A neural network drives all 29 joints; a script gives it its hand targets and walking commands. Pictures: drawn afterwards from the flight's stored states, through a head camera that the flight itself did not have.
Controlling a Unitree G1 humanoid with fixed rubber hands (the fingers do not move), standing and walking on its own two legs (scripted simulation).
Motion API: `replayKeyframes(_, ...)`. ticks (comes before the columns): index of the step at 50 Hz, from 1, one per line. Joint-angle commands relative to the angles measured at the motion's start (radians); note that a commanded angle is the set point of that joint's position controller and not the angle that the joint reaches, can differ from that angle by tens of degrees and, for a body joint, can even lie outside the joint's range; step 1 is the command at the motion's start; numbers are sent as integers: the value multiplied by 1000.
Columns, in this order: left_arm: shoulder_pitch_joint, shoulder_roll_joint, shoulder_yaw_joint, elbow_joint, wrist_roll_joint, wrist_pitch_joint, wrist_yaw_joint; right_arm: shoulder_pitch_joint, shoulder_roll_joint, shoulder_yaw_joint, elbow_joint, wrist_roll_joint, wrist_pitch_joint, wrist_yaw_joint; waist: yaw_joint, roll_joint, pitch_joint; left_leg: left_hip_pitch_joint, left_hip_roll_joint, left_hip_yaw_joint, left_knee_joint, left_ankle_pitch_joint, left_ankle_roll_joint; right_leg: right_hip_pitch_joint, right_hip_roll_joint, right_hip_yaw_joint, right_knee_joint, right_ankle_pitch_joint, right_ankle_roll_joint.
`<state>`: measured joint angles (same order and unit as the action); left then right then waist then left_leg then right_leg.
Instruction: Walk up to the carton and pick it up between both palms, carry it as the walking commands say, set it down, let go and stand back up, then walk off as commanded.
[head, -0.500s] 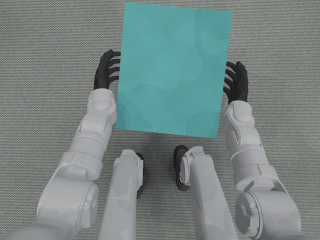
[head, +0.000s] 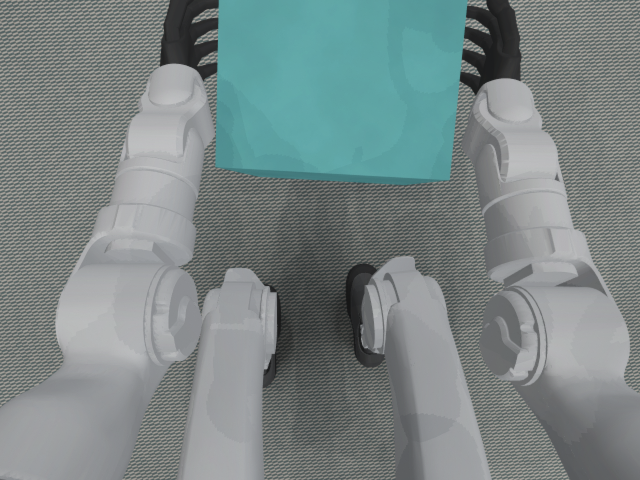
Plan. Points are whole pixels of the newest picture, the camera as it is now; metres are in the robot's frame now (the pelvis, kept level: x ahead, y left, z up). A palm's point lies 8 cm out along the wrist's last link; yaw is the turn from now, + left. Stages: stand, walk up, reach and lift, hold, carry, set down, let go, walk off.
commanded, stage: set down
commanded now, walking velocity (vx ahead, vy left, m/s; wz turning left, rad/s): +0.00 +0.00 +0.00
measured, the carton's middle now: (338, 66) +0.57 -0.04 -0.21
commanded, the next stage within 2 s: none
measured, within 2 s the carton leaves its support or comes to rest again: rests again in 1.58 s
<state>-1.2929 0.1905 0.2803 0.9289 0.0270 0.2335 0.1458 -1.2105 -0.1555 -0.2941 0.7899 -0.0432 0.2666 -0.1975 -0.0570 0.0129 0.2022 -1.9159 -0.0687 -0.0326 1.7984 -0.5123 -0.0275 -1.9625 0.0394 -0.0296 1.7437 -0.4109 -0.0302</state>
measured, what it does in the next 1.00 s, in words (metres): lowers itself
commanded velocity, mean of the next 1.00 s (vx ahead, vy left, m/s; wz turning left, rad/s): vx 0.00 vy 0.00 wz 0.00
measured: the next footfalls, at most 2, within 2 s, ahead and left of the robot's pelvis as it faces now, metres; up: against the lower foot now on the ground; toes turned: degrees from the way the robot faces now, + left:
none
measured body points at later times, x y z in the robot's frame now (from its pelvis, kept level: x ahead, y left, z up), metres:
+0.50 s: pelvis -0.02 +0.01 -0.05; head +0.35 -0.01 +0.19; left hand +0.57 +0.12 -0.21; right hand +0.53 -0.20 -0.21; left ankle +0.12 +0.12 -0.46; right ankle +0.15 -0.10 -0.46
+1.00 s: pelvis +0.00 +0.01 -0.09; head +0.39 -0.02 +0.13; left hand +0.60 +0.10 -0.27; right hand +0.55 -0.22 -0.26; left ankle +0.12 +0.12 -0.46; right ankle +0.15 -0.10 -0.46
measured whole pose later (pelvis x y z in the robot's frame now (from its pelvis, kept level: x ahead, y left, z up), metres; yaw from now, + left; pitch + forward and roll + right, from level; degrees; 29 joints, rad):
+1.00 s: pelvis +0.00 +0.01 -0.09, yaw -1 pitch +33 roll +0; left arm -1.55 0.28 0.24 0.93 0.02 0.23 0.07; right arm -1.48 -0.26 -0.32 0.81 0.02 0.29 -0.22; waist -0.08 0.03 0.52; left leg -2.10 -0.08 -0.01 2.12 -0.60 -0.02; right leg -2.16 0.04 -0.03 2.05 -0.47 -0.02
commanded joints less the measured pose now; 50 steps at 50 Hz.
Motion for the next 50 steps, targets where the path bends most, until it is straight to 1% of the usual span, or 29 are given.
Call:
replayKeyframes(1, -741, -987, -488, -329, -110, -14, -328, -697, 983, 440, -288, 140, -11, 328, -56, 29, -1787, 256, -101, 102, -29, 186, 42, 902, 108, 63, -20, 300, 50)
replayKeyframes(3, -668, -1017, -534, -361, -145, -10, -323, -845, 957, 580, -524, 223, -41, 315, -13, -4, -2060, 319, -105, 122, 27, 277, 47, 1076, 96, 79, 23, 458, 48)
replayKeyframes(4, -741, -972, -567, -413, -161, 2, -314, -909, 895, 597, -581, 236, -37, 301, -56, 11, -2171, 381, -98, 106, 24, 301, 43, 1115, 94, 67, 52, 533, 58)
replayKeyframes(5, -684, -949, -548, -373, -143, 22, -300, -1028, 852, 606, -647, 277, -47, 296, 2, 15, -2138, 417, -99, 102, 5, 331, 53, 1054, 97, 44, 55, 520, 61)
replayKeyframes(7, -657, -930, -572, -457, -162, 36, -270, -1143, 754, 677, -827, 335, -44, 281, 13, -18, -2468, 568, -92, 120, 69, 412, 54, 1226, 91, 52, 98, 618, 59)
replayKeyframes(8, -668, -921, -602, -501, -210, 54, -251, -1111, 679, 663, -807, 328, -22, 269, -35, -24, -2545, 669, -95, 100, 58, 426, 44, 1218, 93, 19, 128, 591, 51)
replayKeyframes(9, -738, -857, -662, -576, -230, 51, -227, -1111, 665, 690, -808, 364, -19, 258, -11, -11, -2608, 795, -94, 98, 72, 505, 37, 1166, 92, -4, 139, 585, 68)
replayKeyframes(11, -653, -919, -643, -357, -216, 109, -224, -965, 574, 607, -516, 301, 20, 262, -83, 84, -2246, 769, -71, 89, 33, 373, 10, 909, 84, -57, 125, 385, 48)
replayKeyframes(13, -748, -919, -594, -357, -177, 104, -234, -1041, 597, 585, -479, 262, 20, 292, -95, 60, -1992, 704, -70, 53, 22, 272, 19, 735, 67, -60, 100, 224, 36)
replayKeyframes(14, -719, -920, -517, -226, -109, 123, -251, -1053, 605, 537, -364, 251, 20, 312, -67, 134, -1763, 556, -60, 75, 6, 134, 21, 639, 72, -47, 69, 106, 27)
replayKeyframes(17, -831, -911, -442, -189, -84, 86, -305, -946, 739, 394, -81, 178, 40, 359, -66, 105, -1386, 305, -49, 62, -20, -104, 58, 502, 47, -32, 39, -105, 12)
replayKeyframes(21, -854, -938, -407, -151, -60, 48, -347, -837, 783, 279, 14, 79, 28, 391, -113, 85, -1324, 251, -47, 65, 23, -54, 51, 462, 50, -33, 85, -28, 14)
replayKeyframes(23, -795, -911, -365, -66, -38, 47, -354, -862, 753, 270, 3, 99, 4, 399, -50, 130, -1272, 233, -35, 87, 48, -56, 48, 413, 50, -22, 87, -58, 15)
replayKeyframes(26, -857, -906, -426, -190, -94, 24, -343, -998, 773, 360, -200, 167, -26, 392, -69, 95, -1575, 370, -39, 78, 113, 165, 51, 585, 68, -24, 150, 199, 30)
replayKeyframes(27, -873, -888, -462, -258, -106, 14, -330, -1056, 762, 397, -292, 210, -41, 381, -23, 121, -1685, 388, -41, 94, 139, 246, 48, 618, 69, -6, 166, 274, 32)
replayKeyframes(29, -880, -932, -540, -254, -186, 6, -324, -1090, 737, 485, -374, 228, -56, 355, -96, 22, -1845, 347, -57, 76, 162, 263, 41, 821, 63, 1, 197, 434, 34)
replayKeyframes(30, -869, -883, -560, -286, -186, -1, -309, -1102, 720, 522, -419, 260, -57, 344, -70, 33, -1909, 369, -45, 82, 172, 324, 37, 875, 60, 10, 218, 513, 48)
replayKeyframes(32, -876, -825, -504, -305, -201, -12, -289, -1121, 741, 550, -401, 297, -54, 328, -16, -25, -1890, 321, -53, 82, 166, 283, 56, 947, 63, 34, 220, 522, 48)
replayKeyframes(34, -881, -811, -465, -269, -195, -24, -289, -1019, 761, 503, -243, 277, -45, 325, -30, -24, -1744, 245, -49, 95, 173, 216, 56, 887, 60, 34, 215, 454, 49)
replayKeyframes(35, -845, -799, -439, -238, -174, -37, -290, -971, 805, 500, -165, 281, -39, 324, 34, -30, -1683, 171, -55, 130, 179, 160, 56, 900, 64, 42, 198, 413, 45)
replayKeyframes(36, -806, -795, -400, -167, -142, -30, -297, -984, 761, 492, -160, 237, -42, 333, 17, -75, -1541, 122, -51, 109, 179, 145, 58, 796, 62, 33, 206, 385, 57)
replayKeyframes(39, -728, -812, -392, -73, -117, -23, -317, -895, 738, 442, -60, 217, -42, 353, 20, -25, -1326, 51, -44, 121, 187, 108, 54, 683, 59, 25, 208, 314, 49)
replayKeyframes(40, -693, -850, -393, -21, -106, -12, -331, -822, 758, 432, 19, 191, -33, 362, -19, -12, -1229, 26, -34, 116, 188, 75, 50, 650, 55, 33, 195, 285, 48)
replayKeyframes(41, -744, -807, -370, -7, -118, -20, -343, -847, 741, 421, 18, 157, -30, 365, -25, -77, -1185, 0, -47, 111, 187, 30, 60, 611, 53, 15, 200, 203, 44)
replayKeyframes(43, -733, -812, -350, -24, -95, -13, -348, -884, 734, 431, -6, 179, -25, 388, 23, -47, -1146, 20, -39, 118, 195, 62, 65, 567, 55, 15, 218, 196, 45)
replayKeyframes(45, -738, -828, -371, -86, -113, -18, -343, -855, 746, 412, -35, 179, -31, 383, 17, -11, -1197, 64, -36, 89, 192, 116, 59, 558, 57, 24, 240, 237, 30)
replayKeyframes(46, -867, -797, -415, -176, -158, -45, -333, -833, 741, 410, -14, 172, -28, 384, -51, -17, -1276, 97, -43, 91, 215, 138, 48, 585, 58, 22, 242, 267, 30)
replayKeyframes(48, -858, -769, -423, -179, -147, -44, -319, -850, 758, 448, -29, 224, -35, 388, 17, 6, -1298, 156, -31, 95, 222, 160, 52, 614, 55, 35, 255, 279, 38)
replayKeyframes(50, -821, -776, -442, -140, -144, -24, -317, -882, 714, 427, -65, 211, -40, 404, -21, 6, -1253, 149, -46, 78, 231, 192, 57, 498, 57, 6, 290, 279, 41)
